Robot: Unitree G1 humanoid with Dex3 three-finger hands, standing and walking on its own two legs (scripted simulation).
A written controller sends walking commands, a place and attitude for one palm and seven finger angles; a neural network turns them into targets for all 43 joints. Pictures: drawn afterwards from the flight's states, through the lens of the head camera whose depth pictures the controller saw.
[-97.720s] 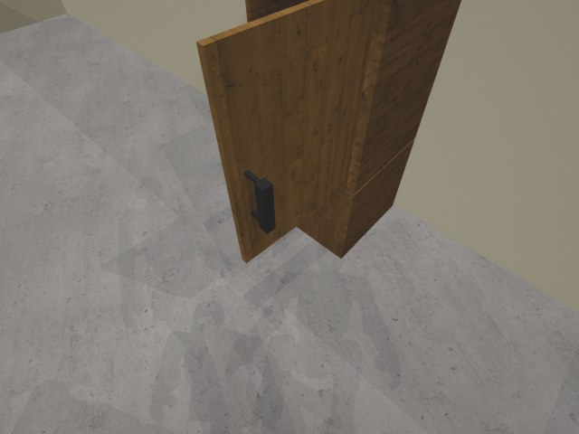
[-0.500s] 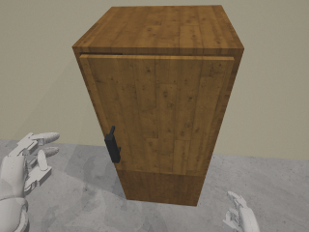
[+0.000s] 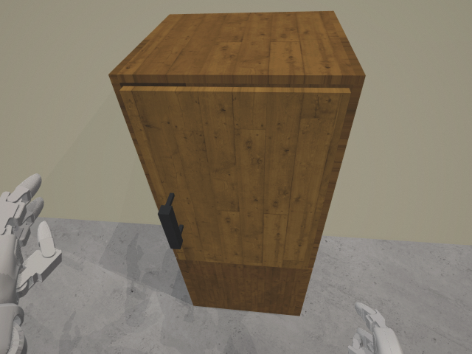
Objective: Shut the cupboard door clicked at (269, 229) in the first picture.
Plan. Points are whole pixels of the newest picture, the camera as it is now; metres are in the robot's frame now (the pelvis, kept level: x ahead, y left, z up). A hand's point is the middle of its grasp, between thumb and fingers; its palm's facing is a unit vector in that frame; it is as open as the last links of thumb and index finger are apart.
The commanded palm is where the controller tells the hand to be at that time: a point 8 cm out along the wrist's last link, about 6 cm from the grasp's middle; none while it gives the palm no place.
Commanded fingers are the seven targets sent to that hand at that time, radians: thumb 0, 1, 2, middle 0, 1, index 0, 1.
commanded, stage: step back with the hand held close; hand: left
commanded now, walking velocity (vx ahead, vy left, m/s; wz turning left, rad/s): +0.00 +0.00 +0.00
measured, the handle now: (173, 220) +0.44 +0.23 -0.10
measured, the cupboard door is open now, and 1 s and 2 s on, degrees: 0 0 0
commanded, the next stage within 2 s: stop stepping back and stand still in 1.78 s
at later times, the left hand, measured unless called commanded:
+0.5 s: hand (47, 256) +0.18 +0.27 +0.16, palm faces +0.39 -0.77 -0.50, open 7.4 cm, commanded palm +0.12 +0.31 +0.17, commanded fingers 0.00 0.90 0.90 -0.20 -0.30 -0.20 -0.30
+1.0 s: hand (0, 303) +0.12 +0.29 +0.16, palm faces +0.47 -0.76 -0.45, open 7.4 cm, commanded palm +0.06 +0.32 +0.17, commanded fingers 0.00 0.90 0.90 -0.20 -0.30 -0.20 -0.30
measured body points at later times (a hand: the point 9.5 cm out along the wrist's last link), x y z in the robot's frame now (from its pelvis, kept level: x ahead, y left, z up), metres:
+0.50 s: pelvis -0.02 +0.01 +0.00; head -0.01 -0.01 +0.45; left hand +0.16 +0.31 +0.19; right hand +0.15 -0.24 -0.09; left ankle -0.02 +0.09 -0.74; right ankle -0.02 -0.10 -0.74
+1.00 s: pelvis -0.08 +0.02 -0.01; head -0.07 +0.03 +0.44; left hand +0.09 +0.33 +0.18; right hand +0.08 -0.23 -0.09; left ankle -0.02 +0.09 -0.74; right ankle -0.03 -0.10 -0.74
